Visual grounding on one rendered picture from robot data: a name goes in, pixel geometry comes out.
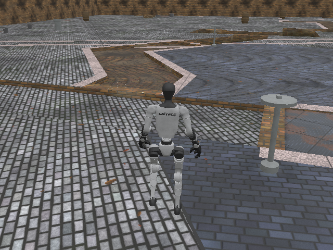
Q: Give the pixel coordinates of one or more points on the right robot hand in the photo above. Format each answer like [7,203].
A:
[197,150]

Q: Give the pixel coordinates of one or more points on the left robot upper arm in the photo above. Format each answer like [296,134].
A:
[148,118]

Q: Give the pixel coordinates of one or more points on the right robot forearm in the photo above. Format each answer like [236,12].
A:
[193,139]

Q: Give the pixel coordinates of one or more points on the left robot hand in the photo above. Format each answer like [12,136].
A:
[141,143]

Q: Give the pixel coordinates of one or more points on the robot thigh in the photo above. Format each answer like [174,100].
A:
[154,154]
[178,160]

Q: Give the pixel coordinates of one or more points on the right robot upper arm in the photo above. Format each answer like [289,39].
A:
[186,119]

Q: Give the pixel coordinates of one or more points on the left robot thigh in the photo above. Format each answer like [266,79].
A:
[154,154]

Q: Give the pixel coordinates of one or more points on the right robot thigh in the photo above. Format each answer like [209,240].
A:
[178,160]

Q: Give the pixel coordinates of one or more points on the left robot forearm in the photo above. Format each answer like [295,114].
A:
[143,135]

